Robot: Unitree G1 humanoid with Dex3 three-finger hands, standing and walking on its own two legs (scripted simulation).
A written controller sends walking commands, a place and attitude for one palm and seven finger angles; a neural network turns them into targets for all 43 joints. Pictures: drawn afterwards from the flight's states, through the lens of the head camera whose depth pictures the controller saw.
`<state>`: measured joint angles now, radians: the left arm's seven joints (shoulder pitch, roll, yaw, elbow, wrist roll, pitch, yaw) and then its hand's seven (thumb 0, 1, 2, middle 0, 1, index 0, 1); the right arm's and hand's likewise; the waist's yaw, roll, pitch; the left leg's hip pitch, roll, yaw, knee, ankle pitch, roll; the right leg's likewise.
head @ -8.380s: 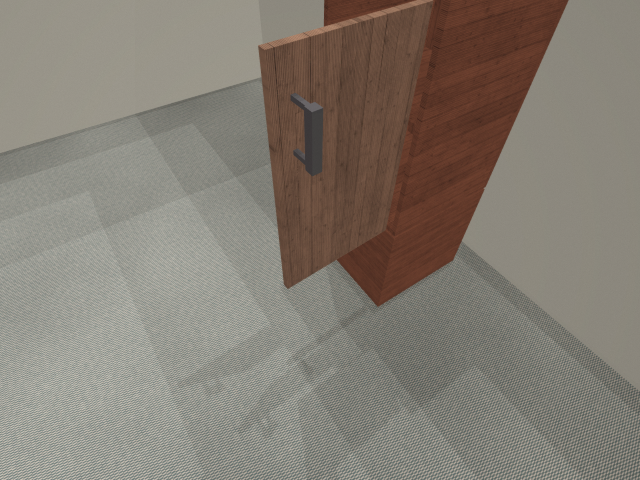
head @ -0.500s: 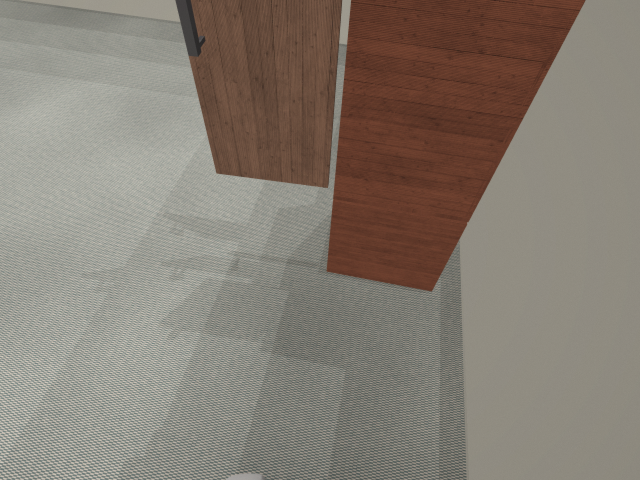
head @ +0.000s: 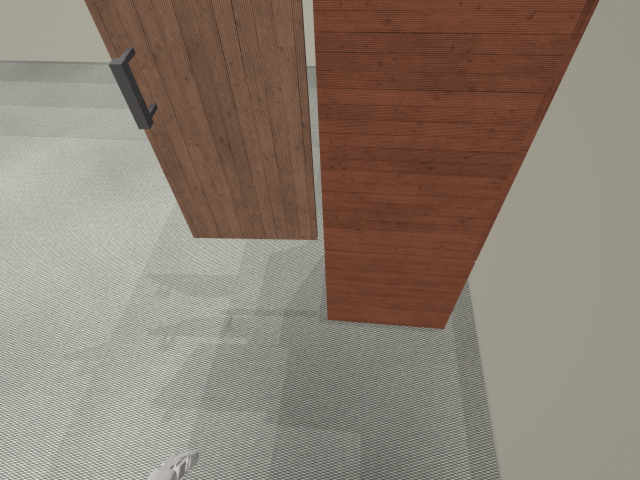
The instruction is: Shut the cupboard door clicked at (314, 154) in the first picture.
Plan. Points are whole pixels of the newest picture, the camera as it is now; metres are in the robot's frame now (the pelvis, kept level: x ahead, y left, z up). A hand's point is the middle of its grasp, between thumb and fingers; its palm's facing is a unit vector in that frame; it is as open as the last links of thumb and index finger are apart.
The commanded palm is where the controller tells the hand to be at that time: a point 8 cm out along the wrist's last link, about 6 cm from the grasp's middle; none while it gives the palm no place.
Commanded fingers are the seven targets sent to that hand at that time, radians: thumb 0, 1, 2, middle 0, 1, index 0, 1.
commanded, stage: take the last steps up to it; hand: left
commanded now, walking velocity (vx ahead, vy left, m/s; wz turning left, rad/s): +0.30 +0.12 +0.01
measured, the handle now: (137, 89) +0.70 +0.35 +0.12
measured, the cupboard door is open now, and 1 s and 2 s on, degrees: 93 93 93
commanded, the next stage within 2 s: come to a stop and stand still in 0.32 s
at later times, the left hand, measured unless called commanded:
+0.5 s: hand (153, 463) +0.17 +0.27 -0.17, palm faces +0.07 -0.98 -0.17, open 7.4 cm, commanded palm none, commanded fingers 0.00 0.90 0.90 -0.20 -0.30 -0.20 -0.30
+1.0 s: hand (179, 373) +0.30 +0.26 -0.16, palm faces +0.00 -0.97 -0.22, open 7.4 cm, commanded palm none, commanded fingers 0.00 0.90 0.90 -0.20 -0.30 -0.20 -0.30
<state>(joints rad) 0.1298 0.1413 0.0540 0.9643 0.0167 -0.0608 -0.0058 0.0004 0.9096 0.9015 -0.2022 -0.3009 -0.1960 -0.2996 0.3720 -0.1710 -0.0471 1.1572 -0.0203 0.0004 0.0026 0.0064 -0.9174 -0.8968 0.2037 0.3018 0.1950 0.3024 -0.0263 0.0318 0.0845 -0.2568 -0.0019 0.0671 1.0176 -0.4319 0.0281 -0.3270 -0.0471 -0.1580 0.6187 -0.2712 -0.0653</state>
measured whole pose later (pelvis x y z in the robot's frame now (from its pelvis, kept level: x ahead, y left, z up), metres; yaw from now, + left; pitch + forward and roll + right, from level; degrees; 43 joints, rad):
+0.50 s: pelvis +0.18 +0.09 +0.01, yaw -1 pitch +1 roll +0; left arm 0.29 0.17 0.05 1.11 0.01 -0.01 0.01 0.01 0.91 0.90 -0.20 -0.30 -0.19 -0.30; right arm 0.17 -0.15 -0.03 1.02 -0.03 -0.06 -0.03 0.00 -0.92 -0.90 0.20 0.30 0.19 0.30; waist 0.03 -0.04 0.06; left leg -0.30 0.02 0.16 0.50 -0.21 0.05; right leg -0.41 -0.08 -0.07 1.06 -0.42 -0.01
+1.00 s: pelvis +0.21 +0.08 +0.01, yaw -2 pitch +1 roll +1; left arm 0.15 0.17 0.04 0.98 0.02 0.01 0.04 0.00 0.91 0.90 -0.20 -0.30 -0.20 -0.30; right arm 0.15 -0.19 -0.06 1.04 0.00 0.06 -0.02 0.00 -0.91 -0.90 0.20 0.30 0.19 0.30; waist 0.00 -0.02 0.10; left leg -0.36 0.00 0.02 0.89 -0.51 -0.06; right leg -0.27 -0.04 -0.08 0.50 -0.24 -0.03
